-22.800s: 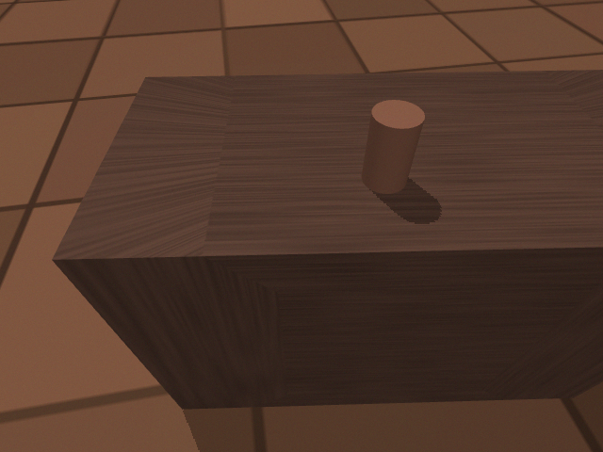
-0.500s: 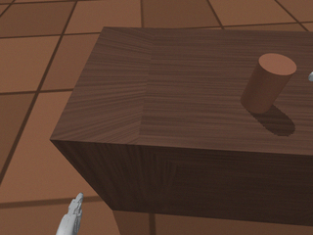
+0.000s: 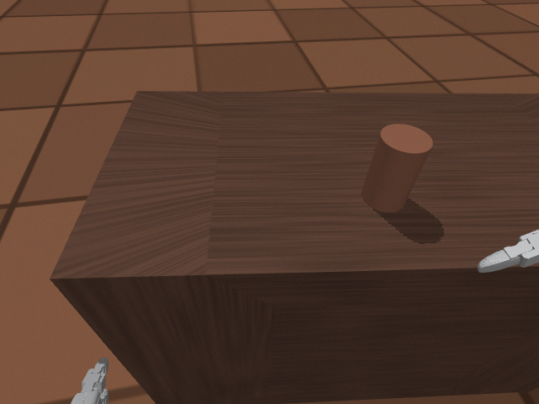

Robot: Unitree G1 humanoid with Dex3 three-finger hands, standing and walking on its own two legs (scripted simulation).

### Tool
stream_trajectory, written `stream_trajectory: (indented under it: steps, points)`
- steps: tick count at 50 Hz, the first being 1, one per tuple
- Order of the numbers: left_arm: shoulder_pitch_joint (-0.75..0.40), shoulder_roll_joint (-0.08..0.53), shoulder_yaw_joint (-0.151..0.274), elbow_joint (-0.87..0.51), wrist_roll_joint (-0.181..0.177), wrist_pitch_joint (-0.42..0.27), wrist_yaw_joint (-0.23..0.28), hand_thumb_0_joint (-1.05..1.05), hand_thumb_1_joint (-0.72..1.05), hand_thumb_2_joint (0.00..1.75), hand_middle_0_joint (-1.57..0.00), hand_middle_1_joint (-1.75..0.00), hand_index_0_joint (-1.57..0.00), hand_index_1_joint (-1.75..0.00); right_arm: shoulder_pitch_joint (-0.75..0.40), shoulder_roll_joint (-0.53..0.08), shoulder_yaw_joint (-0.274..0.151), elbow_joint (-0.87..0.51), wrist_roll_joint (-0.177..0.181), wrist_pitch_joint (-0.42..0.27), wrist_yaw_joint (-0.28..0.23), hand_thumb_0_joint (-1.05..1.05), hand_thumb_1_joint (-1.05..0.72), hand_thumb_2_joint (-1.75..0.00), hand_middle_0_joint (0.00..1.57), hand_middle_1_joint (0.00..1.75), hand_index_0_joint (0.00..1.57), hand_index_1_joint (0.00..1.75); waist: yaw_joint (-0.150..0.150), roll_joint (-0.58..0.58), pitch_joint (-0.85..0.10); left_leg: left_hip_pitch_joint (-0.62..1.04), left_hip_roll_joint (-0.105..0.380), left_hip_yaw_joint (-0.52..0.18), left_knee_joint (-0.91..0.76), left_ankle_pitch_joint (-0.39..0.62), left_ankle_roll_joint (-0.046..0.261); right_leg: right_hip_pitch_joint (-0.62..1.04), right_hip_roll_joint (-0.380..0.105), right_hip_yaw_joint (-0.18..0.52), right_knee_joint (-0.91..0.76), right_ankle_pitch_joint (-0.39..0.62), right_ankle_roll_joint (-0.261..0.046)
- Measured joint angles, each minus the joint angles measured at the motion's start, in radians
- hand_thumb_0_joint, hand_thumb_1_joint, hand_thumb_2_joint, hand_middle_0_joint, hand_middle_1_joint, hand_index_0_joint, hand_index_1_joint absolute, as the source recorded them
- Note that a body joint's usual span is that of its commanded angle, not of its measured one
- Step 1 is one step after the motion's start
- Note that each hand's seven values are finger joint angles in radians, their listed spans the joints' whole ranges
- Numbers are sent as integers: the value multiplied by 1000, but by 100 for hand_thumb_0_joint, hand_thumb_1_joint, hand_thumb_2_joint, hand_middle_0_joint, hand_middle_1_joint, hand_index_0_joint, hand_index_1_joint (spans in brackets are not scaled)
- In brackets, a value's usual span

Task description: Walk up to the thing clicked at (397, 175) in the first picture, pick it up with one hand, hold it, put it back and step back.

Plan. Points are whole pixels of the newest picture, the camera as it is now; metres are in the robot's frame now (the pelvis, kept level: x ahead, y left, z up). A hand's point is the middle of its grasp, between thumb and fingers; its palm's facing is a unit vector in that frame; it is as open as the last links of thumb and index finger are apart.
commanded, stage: sink last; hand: right
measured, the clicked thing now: (393, 169) +0.49 -0.22 +0.10
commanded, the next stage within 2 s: home in 0.60 s
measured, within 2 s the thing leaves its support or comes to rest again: neither
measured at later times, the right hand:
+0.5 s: hand out of the picture +0.12 -0.26 +0.20, palm faces +0.52 +0.73 -0.44, open 17.7 cm
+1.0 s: hand (536, 371) +0.14 -0.25 +0.13, palm faces +0.39 +0.83 -0.39, open 17.5 cm
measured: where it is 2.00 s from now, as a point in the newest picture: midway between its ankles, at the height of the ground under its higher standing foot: outside the picture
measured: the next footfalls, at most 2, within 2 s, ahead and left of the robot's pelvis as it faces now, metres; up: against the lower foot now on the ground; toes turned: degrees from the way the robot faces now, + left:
none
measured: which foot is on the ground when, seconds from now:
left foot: down 0.00-1.00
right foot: down 0.00-1.00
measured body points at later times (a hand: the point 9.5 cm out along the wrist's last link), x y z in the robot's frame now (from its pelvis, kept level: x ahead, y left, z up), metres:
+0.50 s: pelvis -0.05 +0.02 +0.00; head -0.06 +0.05 +0.45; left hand +0.12 +0.29 -0.07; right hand +0.09 -0.30 +0.22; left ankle -0.03 +0.15 -0.73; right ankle -0.02 -0.12 -0.73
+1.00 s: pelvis -0.04 +0.02 +0.01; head -0.05 +0.03 +0.46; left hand +0.13 +0.23 -0.07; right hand +0.11 -0.29 +0.15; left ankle -0.03 +0.15 -0.73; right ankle -0.02 -0.12 -0.73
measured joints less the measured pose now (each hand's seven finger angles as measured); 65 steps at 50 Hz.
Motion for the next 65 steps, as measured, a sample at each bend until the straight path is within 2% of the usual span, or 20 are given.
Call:
stream_trajectory:
  steps: [4,8,15,19,23,26,33,37,40,43,47,51,56,61,65]
  points:
    - [1,-11,13,2,6,17,20,-1,-51,5,-5,-5,-6,-5,142,46,-3,-182,12,-23,-19,-2,59,-4,6,5,6,6,-12,5,30,36,5,9,1,0,4,39,5,9,-15,12,4]
    - [1,-15,19,-10,13,27,40,-1,-51,5,-5,-5,-6,-4,251,76,-9,-298,15,-54,-34,-2,60,-4,6,6,6,6,-23,7,51,60,9,17,4,3,8,68,10,16,-30,28,8]
    - [8,-24,37,-26,15,13,47,-1,-49,4,-5,-5,-6,-4,466,120,0,-438,24,-117,-22,-2,61,-4,6,6,5,6,-31,8,67,83,13,24,9,12,16,100,14,24,-54,56,15]
    - [17,-31,48,-8,18,-5,52,-1,-49,3,-5,-5,-6,-4,552,125,-11,-479,26,-154,-16,-2,61,-4,6,6,6,6,-39,9,79,90,14,32,11,19,19,108,15,32,-60,71,19]
    - [-2,-31,64,39,28,-32,70,-1,-49,3,-5,-5,-6,-4,544,122,-39,-446,21,-189,-28,-1,61,-4,6,6,6,6,-42,4,99,94,16,39,12,29,22,113,18,40,-68,88,20]
    - [-15,-29,56,66,35,-59,79,-1,-49,3,-5,-5,-6,-4,521,119,-54,-407,16,-219,-37,-1,60,-4,6,6,6,6,-42,4,112,92,16,39,11,38,24,115,17,39,-76,101,22]
    - [-21,-41,44,105,50,-113,79,-1,-50,4,-6,-5,-6,-5,482,102,-70,-360,4,-286,-37,-1,57,-5,6,6,6,6,-39,10,127,98,14,35,-10,58,25,125,16,36,-102,122,24]
    - [-26,-35,49,121,50,-132,81,-1,-51,5,-6,-6,-6,-5,461,90,-82,-329,4,-317,-40,-1,56,-5,6,6,6,6,-34,12,133,112,15,32,-29,67,23,139,16,32,-119,129,22]
    - [-29,-30,32,123,45,-140,83,-1,-47,10,-7,-8,-7,-8,461,92,-77,-311,3,-331,-39,-1,56,-5,5,6,6,6,-32,15,138,124,14,28,-46,74,22,151,15,27,-132,132,21]
    - [-39,-44,-6,127,42,-143,81,-1,-37,20,-8,-11,-9,-11,473,107,-49,-296,2,-336,-36,-1,57,-4,5,5,5,5,-31,21,141,133,12,24,-61,80,21,161,13,23,-144,135,20]
    - [-72,-84,-59,151,47,-139,69,-1,-16,33,-10,-15,-11,-14,502,145,19,-270,-2,-324,-28,-1,57,-4,5,5,5,5,-29,27,144,141,11,23,-78,86,19,166,13,21,-155,137,18]
    - [-100,-110,-65,174,53,-136,56,0,8,45,-13,-18,-13,-18,553,192,98,-215,-8,-295,-18,-1,56,-5,5,5,5,5,-20,23,146,147,16,25,-92,88,16,169,17,23,-165,137,15]
    - [-111,-94,-55,188,53,-128,61,0,37,60,-15,-22,-16,-22,587,243,188,-112,-23,-244,-14,-1,55,-5,6,5,6,5,-13,27,151,151,22,28,-97,84,12,171,23,25,-170,135,11]
    - [-133,-77,-78,214,54,-126,74,0,63,74,-17,-26,-18,-26,573,269,268,12,-37,-202,-26,-2,56,-5,5,5,5,5,-2,46,153,145,19,29,-96,81,14,164,20,26,-167,131,13]
    - [-155,-78,-96,236,58,-125,78,1,77,82,-19,-28,-19,-28,537,280,330,133,-47,-176,-30,-2,56,-4,5,5,5,5,12,57,151,134,15,30,-94,80,17,153,15,27,-162,128,16]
